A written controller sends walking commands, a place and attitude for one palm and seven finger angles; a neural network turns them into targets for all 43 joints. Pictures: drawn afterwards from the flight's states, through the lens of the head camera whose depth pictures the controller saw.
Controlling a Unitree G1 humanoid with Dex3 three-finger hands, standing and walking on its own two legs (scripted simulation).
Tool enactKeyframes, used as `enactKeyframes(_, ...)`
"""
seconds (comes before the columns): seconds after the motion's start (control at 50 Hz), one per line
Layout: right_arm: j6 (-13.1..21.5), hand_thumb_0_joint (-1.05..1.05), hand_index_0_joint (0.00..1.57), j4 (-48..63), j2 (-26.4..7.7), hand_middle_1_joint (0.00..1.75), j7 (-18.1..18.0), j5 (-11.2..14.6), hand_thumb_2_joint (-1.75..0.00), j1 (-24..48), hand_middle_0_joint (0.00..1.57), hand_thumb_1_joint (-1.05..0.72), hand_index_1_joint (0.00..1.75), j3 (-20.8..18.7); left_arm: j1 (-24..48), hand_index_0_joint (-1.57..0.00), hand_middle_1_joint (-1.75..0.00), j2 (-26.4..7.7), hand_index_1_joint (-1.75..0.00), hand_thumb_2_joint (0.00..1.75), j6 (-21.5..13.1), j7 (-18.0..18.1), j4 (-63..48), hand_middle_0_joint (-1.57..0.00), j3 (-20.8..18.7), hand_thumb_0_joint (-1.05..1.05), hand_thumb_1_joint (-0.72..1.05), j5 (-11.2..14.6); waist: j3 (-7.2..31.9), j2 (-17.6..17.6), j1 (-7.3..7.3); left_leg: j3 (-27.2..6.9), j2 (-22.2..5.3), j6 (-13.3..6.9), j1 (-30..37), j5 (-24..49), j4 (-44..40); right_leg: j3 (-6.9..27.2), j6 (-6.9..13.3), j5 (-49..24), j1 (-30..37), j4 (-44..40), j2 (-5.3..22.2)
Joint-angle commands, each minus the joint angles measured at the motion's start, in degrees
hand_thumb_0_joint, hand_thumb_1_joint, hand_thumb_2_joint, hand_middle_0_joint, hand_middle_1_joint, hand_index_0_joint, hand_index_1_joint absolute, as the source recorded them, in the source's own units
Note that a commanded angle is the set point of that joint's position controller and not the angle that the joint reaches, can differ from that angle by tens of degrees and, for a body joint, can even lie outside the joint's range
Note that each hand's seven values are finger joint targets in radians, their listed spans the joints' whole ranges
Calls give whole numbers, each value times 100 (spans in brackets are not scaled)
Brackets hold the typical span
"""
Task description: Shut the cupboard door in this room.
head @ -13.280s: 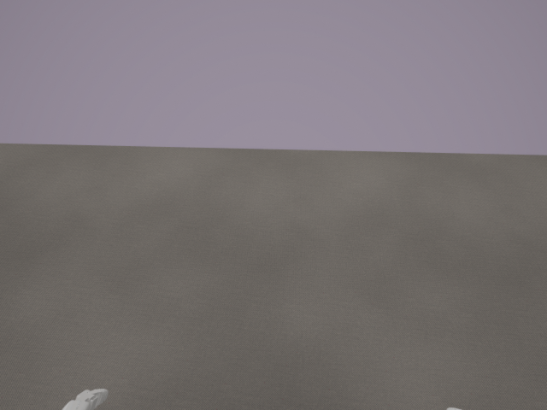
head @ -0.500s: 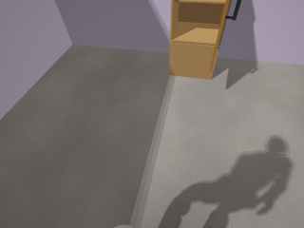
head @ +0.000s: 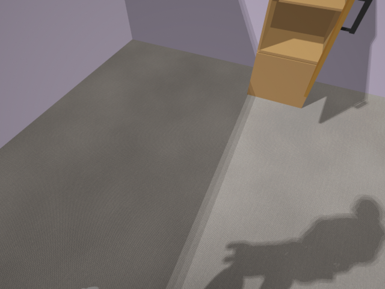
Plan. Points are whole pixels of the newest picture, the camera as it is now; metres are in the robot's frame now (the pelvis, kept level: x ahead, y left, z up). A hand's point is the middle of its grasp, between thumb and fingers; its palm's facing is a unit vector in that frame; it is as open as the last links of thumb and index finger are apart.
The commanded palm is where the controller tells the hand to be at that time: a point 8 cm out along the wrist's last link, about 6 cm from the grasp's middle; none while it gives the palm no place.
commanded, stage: turn or walk to find it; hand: left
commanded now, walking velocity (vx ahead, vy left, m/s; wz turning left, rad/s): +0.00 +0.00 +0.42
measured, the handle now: (355, 15) +1.15 -0.64 +0.06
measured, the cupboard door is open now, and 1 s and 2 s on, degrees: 83 83 83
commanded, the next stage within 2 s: stand and wait in 0.04 s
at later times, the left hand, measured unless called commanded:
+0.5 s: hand out of the picture -0.04 +0.18 -0.18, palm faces +0.19 -0.96 -0.22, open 7.4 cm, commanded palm none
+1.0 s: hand out of the picture -0.04 +0.18 -0.16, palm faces +0.34 -0.91 -0.25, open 7.4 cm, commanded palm none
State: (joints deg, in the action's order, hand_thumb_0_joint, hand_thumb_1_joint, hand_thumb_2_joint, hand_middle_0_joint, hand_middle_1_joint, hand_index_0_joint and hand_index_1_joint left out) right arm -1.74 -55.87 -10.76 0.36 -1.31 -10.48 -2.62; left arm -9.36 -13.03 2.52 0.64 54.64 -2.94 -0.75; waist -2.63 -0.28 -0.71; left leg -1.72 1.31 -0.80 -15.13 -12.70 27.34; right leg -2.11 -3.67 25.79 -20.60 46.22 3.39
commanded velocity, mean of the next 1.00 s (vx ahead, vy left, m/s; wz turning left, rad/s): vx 0.00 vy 0.00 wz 0.29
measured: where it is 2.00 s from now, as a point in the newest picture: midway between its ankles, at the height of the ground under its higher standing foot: outside the picture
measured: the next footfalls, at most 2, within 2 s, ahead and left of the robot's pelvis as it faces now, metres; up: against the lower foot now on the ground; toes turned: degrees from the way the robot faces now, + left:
right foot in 0.08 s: +0.03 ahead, -0.13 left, +0.00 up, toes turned -2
left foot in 0.44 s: -0.01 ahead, +0.12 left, +0.00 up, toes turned +9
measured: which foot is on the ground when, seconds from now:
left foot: down 0.00-0.08, up 0.10-0.42, down 0.44-0.76, up 0.78-1.00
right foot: up 0.00-0.06, down 0.08-0.46, up 0.48-0.72, down 0.74-1.00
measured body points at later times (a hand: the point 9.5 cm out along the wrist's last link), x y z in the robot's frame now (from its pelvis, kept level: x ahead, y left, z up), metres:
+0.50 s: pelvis -0.01 -0.01 -0.01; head +0.02 +0.01 +0.44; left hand -0.05 +0.24 -0.17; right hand +0.08 -0.24 -0.15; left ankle -0.05 +0.12 -0.74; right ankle -0.02 -0.13 -0.73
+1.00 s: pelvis -0.03 -0.03 +0.00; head +0.00 -0.03 +0.45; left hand -0.06 +0.22 -0.14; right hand +0.11 -0.26 -0.15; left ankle -0.10 +0.10 -0.68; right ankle +0.00 -0.13 -0.74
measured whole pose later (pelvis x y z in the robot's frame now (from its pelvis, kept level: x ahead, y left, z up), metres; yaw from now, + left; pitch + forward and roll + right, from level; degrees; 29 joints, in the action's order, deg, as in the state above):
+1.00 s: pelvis -0.03 -0.03 +0.00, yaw +20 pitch +0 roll +2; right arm -4.1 -56.9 -14.6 1.2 -0.7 -10.1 -4.4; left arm -12.0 -10.4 0.3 0.9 54.6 -1.6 -1.9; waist -4.2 -0.5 -0.1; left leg 1.2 -1.2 3.0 -23.8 -25.6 55.8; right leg -10.3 0.0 16.7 -12.5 30.0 6.7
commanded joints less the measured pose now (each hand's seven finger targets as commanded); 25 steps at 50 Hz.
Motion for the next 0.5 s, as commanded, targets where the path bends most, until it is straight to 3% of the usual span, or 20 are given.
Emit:
enactKeyframes(0.0,45,0,20,394,-1222,30,-78,5,-90,-36,20,-90,30,-345,-434,-20,-30,-427,-30,90,-176,58,-329,-20,-75,0,90,43,545,-812,114,-1490,-1195,-701,243,2018,-336,-140,11,-768,683,-1515,-184)
enactKeyframes(0.02,45,0,20,449,-1120,30,-66,35,-90,2,20,-90,30,-339,-655,-20,-30,-502,-30,90,-223,76,-282,-20,-99,0,90,35,607,-530,238,-1384,-987,-490,-152,1562,-45,-88,28,-1318,1302,-2355,-57)
enactKeyframes(0.04,59,0,20,486,-833,30,-38,84,-90,-43,20,-90,30,-291,-782,-20,-30,-806,-30,90,-282,111,-261,-20,-144,0,90,-34,696,364,273,-849,-517,-139,-867,520,610,655,257,-1401,1974,-2842,729)
enactKeyframes(0.06,71,0,20,654,-505,30,-18,84,-90,4,20,-90,30,-209,-750,-20,-30,-1221,-30,90,-304,133,-299,-20,-216,0,90,-88,450,1609,284,-91,199,208,-1736,-1355,1559,1898,874,-1886,2050,-3041,1953)
enactKeyframes(0.08,-37,0,20,625,-786,30,-55,10,-90,141,20,-90,30,-270,-713,-20,-30,-1190,-30,90,-317,129,-376,-20,-234,0,90,-32,342,1666,389,-348,7,202,-1558,-1938,2525,2104,1246,-1812,1223,-3225,2277)
enactKeyframes(0.1,-91,0,20,586,-805,30,-51,10,-90,185,20,-90,30,-305,-489,-20,-30,-1040,-30,90,-283,155,-395,-20,-209,0,90,-38,78,1402,255,-403,-41,173,-1506,-1779,3162,1980,1344,-1632,804,-3265,2103)
enactKeyframes(0.12,-110,0,20,429,-760,30,-25,14,-90,120,20,-90,30,-292,-249,-20,-30,-875,-30,90,-290,138,-418,-20,-158,0,90,-39,-130,942,131,-365,-130,179,-1466,-1453,3526,1520,1290,-1743,631,-3172,1772)
enactKeyframes(0.14,-116,0,20,310,-674,30,2,17,-90,-62,20,-90,30,-275,-66,-20,-30,-762,-30,90,-306,122,-436,-20,-101,0,90,-48,-131,742,-8,-258,-149,221,-1379,-1176,3630,1008,1153,-2059,636,-3003,1474)
enactKeyframes(0.18,-114,0,20,191,-614,30,4,29,-90,-236,20,-90,30,-223,-121,-20,-30,-675,-30,90,-349,110,-407,-20,-60,0,90,-52,55,911,-7,-109,-169,303,-1234,-939,3508,577,1055,-2615,866,-2870,1248)
enactKeyframes(0.22,-83,0,20,143,-564,30,-8,44,-90,-156,20,-90,30,-181,-365,-20,-30,-675,-30,90,-371,112,-263,-20,-42,0,90,-60,165,948,89,22,-216,364,-1104,-993,2994,468,1067,-3209,1189,-2770,1210)
enactKeyframes(0.3,22,0,20,116,-433,30,-63,89,-90,198,20,-90,30,-60,-823,-20,-30,-800,-30,90,-360,118,96,-20,-80,0,90,-91,298,1112,342,338,-251,364,-650,-1306,1377,600,1256,-4243,1664,-2473,1285)
enactKeyframes(0.36,85,0,20,-90,-416,30,-101,93,-90,-66,20,-90,30,0,-776,-20,-30,-865,-30,90,-324,132,272,-20,-84,0,90,-28,479,1025,205,467,-176,329,114,-356,62,396,961,-4161,1626,-2104,1108)
enactKeyframes(0.38,121,0,20,-186,-503,30,-99,93,-90,-227,20,-90,30,-9,-707,-20,-30,-848,-30,90,-306,138,291,-20,-77,0,90,8,549,968,107,429,-269,285,535,259,-441,262,771,-3803,1416,-1908,1062)
enactKeyframes(0.4,174,0,20,-204,-711,30,-90,87,-90,-265,20,-90,30,-37,-704,-20,-30,-718,-30,90,-277,129,281,-20,-87,0,90,28,652,368,104,27,-640,162,1006,1213,-658,29,545,-3129,1064,-1522,834)
enactKeyframes(0.42,190,0,20,-178,-1016,30,-104,48,-90,-245,20,-90,30,-101,-874,-20,-30,-497,-30,90,-242,108,219,-20,-51,0,90,37,737,-540,150,-659,-1371,-178,1393,2362,-390,-292,293,-2047,437,-1160,500)
enactKeyframes(0.44,174,0,20,-187,-1174,30,-139,44,-90,-320,20,-90,30,-137,-710,-20,-30,-343,-30,90,-220,100,162,-20,22,0,90,39,566,-1084,45,-1229,-1880,-625,1335,3067,-565,-479,109,-426,35,-728,186)
enactKeyframes(0.46,175,0,20,-281,-1134,30,-181,27,-90,-411,20,-90,30,-142,-321,-20,-30,-321,-30,90,-165,119,132,-20,39,0,90,34,341,-1664,-111,-1471,-1939,-906,1065,3373,-875,-334,58,547,-151,5,112)
enactKeyframes(0.48,158,0,20,-285,-1056,30,-212,31,-90,-326,20,-90,30,-119,-200,-20,-30,-413,-30,90,-118,114,126,-20,11,0,90,44,168,-1535,-66,-1421,-1896,-1000,812,3341,-896,-88,88,689,-193,440,171)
